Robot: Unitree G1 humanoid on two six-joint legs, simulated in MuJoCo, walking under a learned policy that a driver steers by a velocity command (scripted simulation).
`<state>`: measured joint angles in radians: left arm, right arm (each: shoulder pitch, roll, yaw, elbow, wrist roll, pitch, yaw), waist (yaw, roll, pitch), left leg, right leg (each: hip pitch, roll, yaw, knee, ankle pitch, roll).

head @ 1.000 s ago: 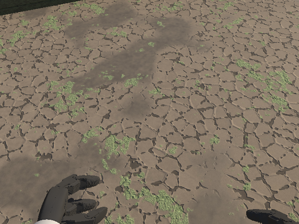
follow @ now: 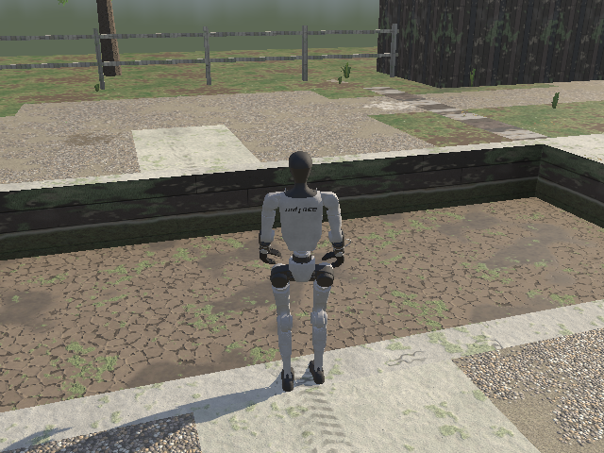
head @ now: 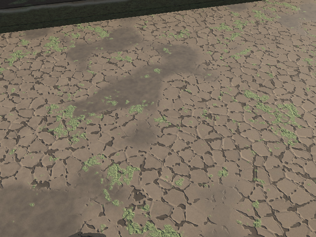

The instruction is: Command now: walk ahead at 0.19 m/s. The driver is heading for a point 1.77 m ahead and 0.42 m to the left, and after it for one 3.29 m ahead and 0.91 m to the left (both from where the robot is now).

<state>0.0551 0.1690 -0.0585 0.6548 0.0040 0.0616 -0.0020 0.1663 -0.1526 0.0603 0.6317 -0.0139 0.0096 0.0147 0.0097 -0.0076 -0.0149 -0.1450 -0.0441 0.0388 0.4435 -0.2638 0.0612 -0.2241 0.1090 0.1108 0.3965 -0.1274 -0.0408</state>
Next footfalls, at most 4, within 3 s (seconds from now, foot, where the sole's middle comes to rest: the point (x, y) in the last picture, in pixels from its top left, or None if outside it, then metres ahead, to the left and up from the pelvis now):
none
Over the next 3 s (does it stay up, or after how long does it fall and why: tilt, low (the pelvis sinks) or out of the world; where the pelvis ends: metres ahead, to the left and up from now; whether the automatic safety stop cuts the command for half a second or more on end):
stays up -0.01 -0.02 -0.01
